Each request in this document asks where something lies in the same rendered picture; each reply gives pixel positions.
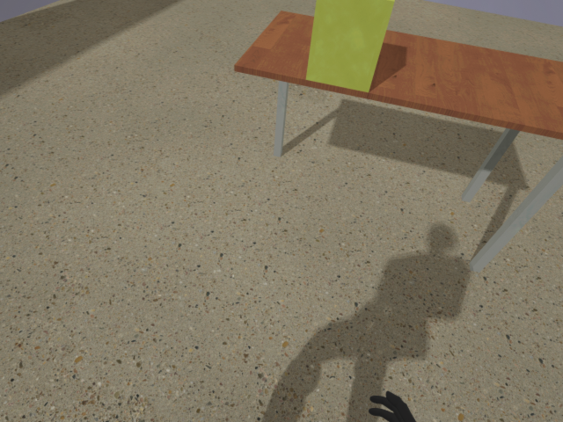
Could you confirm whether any right robot hand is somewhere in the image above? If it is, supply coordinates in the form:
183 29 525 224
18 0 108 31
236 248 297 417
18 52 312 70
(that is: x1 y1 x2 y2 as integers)
369 391 416 422

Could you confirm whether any carton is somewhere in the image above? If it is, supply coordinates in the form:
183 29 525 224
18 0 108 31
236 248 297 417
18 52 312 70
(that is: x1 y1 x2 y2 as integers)
306 0 395 92

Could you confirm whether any table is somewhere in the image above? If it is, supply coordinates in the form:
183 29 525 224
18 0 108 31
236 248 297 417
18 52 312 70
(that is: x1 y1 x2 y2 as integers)
234 11 563 273

